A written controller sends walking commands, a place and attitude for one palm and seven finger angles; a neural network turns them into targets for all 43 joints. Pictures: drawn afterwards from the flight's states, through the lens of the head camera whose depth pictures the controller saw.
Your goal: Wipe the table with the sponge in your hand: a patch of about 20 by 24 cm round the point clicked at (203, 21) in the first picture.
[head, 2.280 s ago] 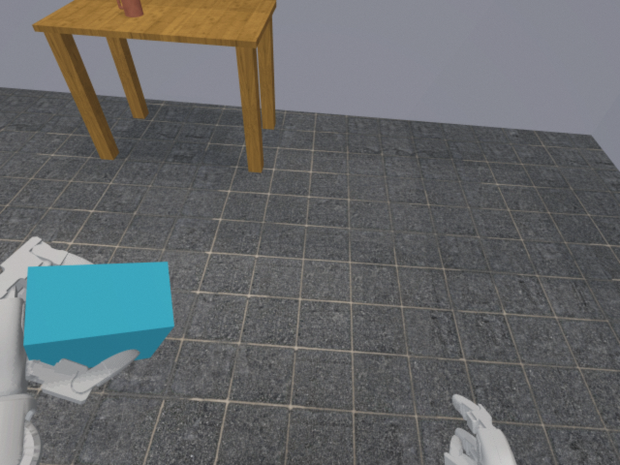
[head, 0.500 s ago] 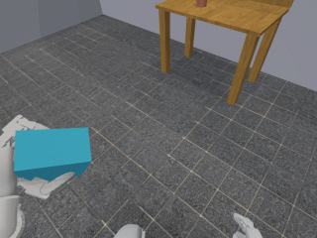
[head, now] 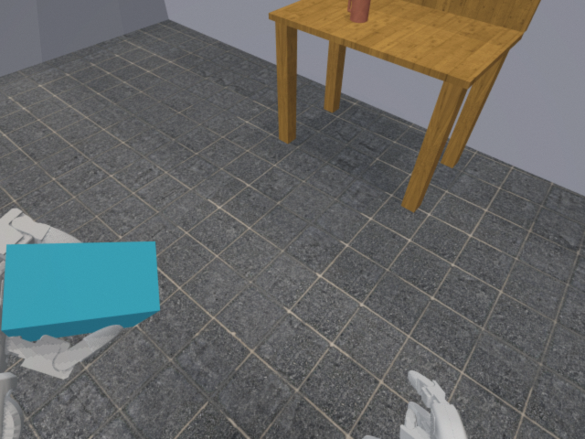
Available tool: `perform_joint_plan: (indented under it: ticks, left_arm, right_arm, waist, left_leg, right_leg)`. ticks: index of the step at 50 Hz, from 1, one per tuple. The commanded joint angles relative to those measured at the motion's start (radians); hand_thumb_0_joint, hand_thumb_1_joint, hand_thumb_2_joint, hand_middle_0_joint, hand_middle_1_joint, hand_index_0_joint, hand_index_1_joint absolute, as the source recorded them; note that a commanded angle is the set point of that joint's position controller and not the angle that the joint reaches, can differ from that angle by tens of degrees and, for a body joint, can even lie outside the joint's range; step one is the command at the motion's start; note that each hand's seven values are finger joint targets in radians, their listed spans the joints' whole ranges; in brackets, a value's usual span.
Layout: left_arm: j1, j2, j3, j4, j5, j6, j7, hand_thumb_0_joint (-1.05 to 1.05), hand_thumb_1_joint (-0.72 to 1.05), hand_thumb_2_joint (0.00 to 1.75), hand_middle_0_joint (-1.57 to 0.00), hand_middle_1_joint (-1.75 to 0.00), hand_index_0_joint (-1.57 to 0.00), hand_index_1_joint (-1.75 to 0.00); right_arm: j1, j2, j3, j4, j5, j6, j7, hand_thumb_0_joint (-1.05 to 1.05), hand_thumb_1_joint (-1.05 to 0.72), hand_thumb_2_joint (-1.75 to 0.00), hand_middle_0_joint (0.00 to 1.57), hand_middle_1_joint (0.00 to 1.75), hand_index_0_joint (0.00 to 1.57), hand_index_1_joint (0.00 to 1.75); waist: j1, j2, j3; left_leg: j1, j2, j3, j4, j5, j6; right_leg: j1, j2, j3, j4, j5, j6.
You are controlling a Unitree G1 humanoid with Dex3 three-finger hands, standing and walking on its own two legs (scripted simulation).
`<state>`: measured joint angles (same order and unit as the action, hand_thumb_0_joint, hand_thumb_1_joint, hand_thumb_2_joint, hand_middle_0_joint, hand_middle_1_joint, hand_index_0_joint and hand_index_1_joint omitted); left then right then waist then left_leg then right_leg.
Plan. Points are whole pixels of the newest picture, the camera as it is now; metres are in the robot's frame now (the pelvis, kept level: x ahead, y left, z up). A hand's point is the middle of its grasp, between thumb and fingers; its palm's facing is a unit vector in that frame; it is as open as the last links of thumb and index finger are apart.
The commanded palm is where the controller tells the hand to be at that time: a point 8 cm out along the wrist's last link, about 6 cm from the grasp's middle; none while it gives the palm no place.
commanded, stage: walk to a spot facing it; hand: left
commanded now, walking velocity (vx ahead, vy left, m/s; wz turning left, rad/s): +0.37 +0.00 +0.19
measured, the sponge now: (103, 292) +0.22 +0.20 +0.17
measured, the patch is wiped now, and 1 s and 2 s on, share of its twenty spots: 0.00 0.00 0.00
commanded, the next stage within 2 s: none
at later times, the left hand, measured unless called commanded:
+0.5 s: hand (115, 201) +0.33 +0.23 +0.18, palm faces +0.51 -0.76 -0.40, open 10.6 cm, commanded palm +0.28 +0.27 +0.18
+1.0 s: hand (186, 147) +0.45 +0.18 +0.17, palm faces +0.54 -0.73 -0.43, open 10.6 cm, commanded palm +0.38 +0.22 +0.18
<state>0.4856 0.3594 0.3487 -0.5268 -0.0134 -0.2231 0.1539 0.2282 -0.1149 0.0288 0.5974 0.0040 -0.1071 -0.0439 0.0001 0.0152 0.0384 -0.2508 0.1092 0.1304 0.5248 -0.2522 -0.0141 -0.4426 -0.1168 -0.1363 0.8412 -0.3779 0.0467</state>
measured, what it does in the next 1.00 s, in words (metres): walks ahead: right foot, then left foot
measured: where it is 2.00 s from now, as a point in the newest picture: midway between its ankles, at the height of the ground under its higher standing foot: (318, 340)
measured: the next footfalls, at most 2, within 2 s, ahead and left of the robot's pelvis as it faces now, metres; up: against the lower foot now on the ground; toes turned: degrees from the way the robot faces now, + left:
right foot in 0.08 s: +0.11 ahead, -0.14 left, +0.00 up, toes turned -10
left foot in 0.46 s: +0.24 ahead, +0.10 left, +0.00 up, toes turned +16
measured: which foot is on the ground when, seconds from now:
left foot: down 0.00-0.08, up 0.10-0.44, down 0.46-0.84, up 0.86-1.00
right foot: up 0.00-0.06, down 0.08-0.48, up 0.50-0.82, down 0.84-1.00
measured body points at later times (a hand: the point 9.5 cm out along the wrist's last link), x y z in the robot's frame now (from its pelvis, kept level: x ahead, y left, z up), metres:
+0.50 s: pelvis +0.14 -0.03 -0.02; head +0.16 -0.01 +0.43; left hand +0.30 +0.27 +0.20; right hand +0.34 -0.28 -0.08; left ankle +0.21 +0.09 -0.74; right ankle +0.08 -0.14 -0.72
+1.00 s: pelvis +0.27 -0.08 +0.00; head +0.31 -0.10 +0.45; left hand +0.42 +0.22 +0.19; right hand +0.47 -0.29 -0.12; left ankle +0.24 +0.05 -0.64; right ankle +0.29 -0.18 -0.73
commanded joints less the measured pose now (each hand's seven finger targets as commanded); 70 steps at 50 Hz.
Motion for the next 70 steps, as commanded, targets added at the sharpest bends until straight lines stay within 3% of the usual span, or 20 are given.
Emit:
perform_joint_plan:
  ticks: [1, 3, 4, 6, 11, 21, 22, 23, 24, 25, 32, 39, 40, 42, 43, 49, 59, 61, 62, 70]
  left_arm:
    - [-0.104, 0.134, 0.107, -0.153, -0.007, -0.049, 0.019, 0.00, 0.10, 1.30, -1.20, -1.60, -1.20, -1.60]
    - [-0.142, 0.161, 0.116, -0.107, -0.001, -0.034, 0.021, 0.00, 0.10, 1.30, -1.20, -1.60, -1.20, -1.60]
    - [-0.164, 0.212, 0.139, -0.104, 0.007, -0.028, 0.026, 0.00, 0.10, 1.30, -1.20, -1.60, -1.20, -1.60]
    - [-0.218, 0.236, 0.152, -0.117, -0.013, -0.029, 0.023, 0.00, 0.10, 1.30, -1.20, -1.60, -1.20, -1.60]
    - [-0.135, 0.189, 0.129, -0.175, -0.005, -0.067, 0.014, 0.00, 0.10, 1.30, -1.20, -1.60, -1.20, -1.60]
    - [-0.085, 0.175, 0.136, -0.266, -0.017, -0.055, 0.061, 0.00, 0.10, 1.30, -1.20, -1.60, -1.20, -1.60]
    - [-0.115, 0.178, 0.134, -0.284, -0.015, -0.069, 0.061, 0.00, 0.10, 1.30, -1.20, -1.60, -1.20, -1.60]
    - [-0.131, 0.176, 0.139, -0.300, -0.013, -0.080, 0.063, 0.00, 0.10, 1.30, -1.20, -1.60, -1.20, -1.60]
    - [-0.164, 0.183, 0.131, -0.284, -0.016, -0.091, 0.061, 0.00, 0.10, 1.30, -1.20, -1.60, -1.20, -1.60]
    - [-0.146, 0.226, 0.151, -0.186, -0.009, -0.081, 0.043, 0.00, 0.10, 1.30, -1.20, -1.60, -1.20, -1.60]
    - [-0.063, 0.151, 0.127, -0.309, -0.014, -0.081, 0.017, 0.00, 0.10, 1.30, -1.20, -1.60, -1.20, -1.60]
    - [-0.134, 0.131, 0.100, -0.133, -0.010, -0.047, 0.016, 0.00, 0.10, 1.30, -1.20, -1.60, -1.20, -1.60]
    - [-0.157, 0.137, 0.095, -0.126, -0.005, -0.038, 0.017, 0.00, 0.10, 1.30, -1.20, -1.60, -1.20, -1.60]
    - [-0.200, 0.220, 0.128, -0.133, 0.000, -0.017, 0.027, 0.00, 0.10, 1.30, -1.20, -1.60, -1.20, -1.60]
    - [-0.242, 0.235, 0.142, -0.152, -0.015, -0.021, 0.029, 0.00, 0.10, 1.30, -1.20, -1.60, -1.20, -1.60]
    - [-0.099, 0.196, 0.150, -0.196, -0.010, -0.059, 0.023, 0.00, 0.10, 1.30, -1.20, -1.60, -1.20, -1.60]
    - [-0.112, 0.186, 0.143, -0.284, -0.017, -0.068, 0.060, 0.00, 0.10, 1.30, -1.20, -1.60, -1.20, -1.60]
    - [-0.135, 0.165, 0.117, -0.295, -0.020, -0.088, 0.057, 0.00, 0.10, 1.30, -1.20, -1.60, -1.20, -1.60]
    - [-0.138, 0.205, 0.133, -0.212, -0.008, -0.086, 0.047, 0.00, 0.10, 1.30, -1.20, -1.60, -1.20, -1.60]
    - [-0.005, 0.151, 0.140, -0.311, -0.027, -0.073, 0.017, 0.00, 0.10, 1.30, -1.20, -1.60, -1.20, -1.60]
  right_arm:
    - [-0.089, -0.186, -0.073, -0.116, 0.001, -0.049, -0.035, 0.00, -0.90, -0.90, 0.20, 0.30, 0.20, 0.30]
    - [-0.081, -0.167, -0.067, -0.104, 0.001, -0.034, -0.039, 0.00, -0.90, -0.90, 0.20, 0.30, 0.20, 0.30]
    - [-0.076, -0.135, -0.061, -0.110, 0.002, -0.024, -0.036, 0.00, -0.90, -0.90, 0.20, 0.30, 0.20, 0.30]
    - [-0.140, -0.186, -0.075, -0.107, -0.001, -0.037, -0.025, 0.00, -0.90, -0.90, 0.20, 0.30, 0.20, 0.30]
    - [-0.147, -0.180, -0.064, -0.088, 0.001, 0.006, -0.017, 0.00, -0.90, -0.90, 0.20, 0.30, 0.20, 0.30]
    - [-0.067, -0.186, -0.097, -0.165, -0.005, 0.009, -0.033, 0.00, -0.90, -0.90, 0.20, 0.30, 0.20, 0.30]
    - [-0.054, -0.195, -0.102, -0.170, -0.004, 0.006, -0.040, 0.00, -0.90, -0.90, 0.20, 0.30, 0.20, 0.30]
    - [-0.068, -0.225, -0.111, -0.173, -0.003, 0.004, -0.039, 0.00, -0.90, -0.90, 0.20, 0.30, 0.20, 0.30]
    - [-0.072, -0.219, -0.099, -0.180, 0.000, -0.001, -0.025, 0.00, -0.90, -0.90, 0.20, 0.30, 0.20, 0.30]
    - [-0.095, -0.215, -0.090, -0.158, -0.002, -0.002, -0.017, 0.00, -0.90, -0.90, 0.20, 0.30, 0.20, 0.30]
    - [-0.112, -0.190, -0.085, -0.136, 0.003, -0.049, -0.004, 0.00, -0.90, -0.90, 0.20, 0.30, 0.20, 0.30]
    - [-0.092, -0.176, -0.070, -0.107, 0.000, -0.044, -0.039, 0.00, -0.90, -0.90, 0.20, 0.30, 0.20, 0.30]
    - [-0.092, -0.169, -0.067, -0.104, 0.001, -0.039, -0.040, 0.00, -0.90, -0.90, 0.20, 0.30, 0.20, 0.30]
    - [-0.123, -0.134, -0.049, -0.125, 0.003, -0.030, -0.036, 0.00, -0.90, -0.90, 0.20, 0.30, 0.20, 0.30]
    - [-0.145, -0.180, -0.064, -0.116, -0.003, -0.045, -0.032, 0.00, -0.90, -0.90, 0.20, 0.30, 0.20, 0.30]
    - [-0.139, -0.179, -0.065, -0.094, -0.002, 0.007, -0.020, 0.00, -0.90, -0.90, 0.20, 0.30, 0.20, 0.30]
    - [-0.061, -0.193, -0.106, -0.167, -0.005, 0.004, -0.039, 0.00, -0.90, -0.90, 0.20, 0.30, 0.20, 0.30]
    - [-0.071, -0.230, -0.113, -0.172, -0.002, -0.004, -0.028, 0.00, -0.90, -0.90, 0.20, 0.30, 0.20, 0.30]
    - [-0.083, -0.215, -0.092, -0.166, -0.003, -0.009, -0.014, 0.00, -0.90, -0.90, 0.20, 0.30, 0.20, 0.30]
    - [-0.098, -0.185, -0.083, -0.131, 0.003, -0.050, -0.003, 0.00, -0.90, -0.90, 0.20, 0.30, 0.20, 0.30]
  waist:
    - [0.011, 0.185, -0.093]
    - [0.019, 0.003, -0.108]
    - [0.024, -0.323, -0.125]
    - [0.025, -0.297, -0.103]
    - [0.005, -0.131, -0.071]
    - [-0.002, -0.067, -0.171]
    - [-0.023, 0.045, -0.214]
    - [-0.021, 0.269, -0.250]
    - [-0.015, 0.348, -0.216]
    - [-0.015, 0.277, -0.189]
    - [0.009, 0.250, -0.094]
    - [0.015, 0.154, -0.111]
    - [0.016, 0.082, -0.121]
    - [0.039, -0.364, -0.121]
    - [0.037, -0.320, -0.123]
    - [0.006, -0.122, -0.086]
    - [-0.015, -0.012, -0.202]
    - [-0.016, 0.377, -0.231]
    - [-0.018, 0.284, -0.191]
    - [0.010, 0.233, -0.143]
  left_leg:
    - [-0.094, 0.140, -0.087, -0.148, -0.257, 0.122]
    - [-0.203, 0.064, -0.024, 0.157, -0.278, 0.079]
    - [-0.419, -0.057, 0.040, 0.494, -0.312, 0.036]
    - [-0.530, -0.043, -0.143, 0.800, -0.245, 0.011]
    - [-0.462, 0.019, -0.104, 0.659, -0.101, -0.015]
    - [0.034, -0.082, 0.114, -0.031, 0.061, 0.018]
    - [0.202, -0.051, 0.057, -0.059, 0.085, 0.047]
    - [0.345, 0.147, -0.257, -0.123, 0.160, 0.140]
    - [0.382, 0.331, -0.593, -0.186, 0.365, 0.256]
    - [0.308, 0.371, -0.631, -0.221, 0.207, 0.284]
    - [-0.071, 0.196, -0.186, -0.310, -0.160, 0.172]
    - [-0.064, 0.146, -0.086, -0.114, -0.249, 0.116]
    - [-0.096, 0.107, -0.052, 0.019, -0.243, 0.092]
    - [-0.488, -0.082, 0.004, 0.590, -0.353, 0.025]
    - [-0.508, -0.046, -0.126, 0.718, -0.276, 0.013]
    - [-0.441, 0.017, -0.085, 0.588, -0.094, -0.017]
    - [0.135, -0.084, 0.100, -0.057, 0.084, 0.031]
    - [0.394, 0.294, -0.531, -0.160, 0.311, 0.217]
    - [0.298, 0.356, -0.657, -0.220, 0.196, 0.274]
    - [0.034, 0.196, -0.188, -0.259, 0.091, 0.184]
  right_leg:
    - [0.243, 0.073, -0.105, -0.239, 0.073, 0.013]
    - [0.365, -0.006, 0.040, -0.403, -0.028, -0.036]
    - [0.476, -0.243, 0.439, -0.541, -0.068, -0.152]
    - [0.450, -0.369, 0.667, -0.631, -0.100, -0.231]
    - [0.392, -0.259, 0.179, -0.550, 0.329, -0.187]
    - [0.345, -0.158, 0.012, -0.259, 0.458, -0.138]
    - [0.237, -0.115, -0.018, -0.070, 0.435, -0.097]
    - [0.048, -0.006, -0.050, 0.169, 0.118, -0.043]
    - [-0.144, 0.083, 0.026, 0.371, -0.259, -0.033]
    - [-0.209, 0.031, 0.122, 0.455, -0.230, -0.039]
    - [-0.021, -0.017, 0.025, 0.158, 0.030, -0.006]
    - [0.246, 0.078, -0.101, -0.292, 0.049, 0.011]
    - [0.307, 0.059, -0.053, -0.370, 0.030, -0.006]
    - [0.505, -0.314, 0.572, -0.585, 0.024, -0.203]
    - [0.459, -0.365, 0.643, -0.622, -0.018, -0.227]
    - [0.408, -0.250, 0.152, -0.530, 0.412, -0.189]
    - [0.294, -0.138, -0.008, -0.125, 0.499, -0.113]
    - [-0.111, 0.057, 0.000, 0.330, -0.205, -0.030]
    - [-0.172, 0.048, 0.104, 0.444, -0.239, -0.044]
    - [-0.049, -0.010, 0.019, 0.107, 0.025, -0.001]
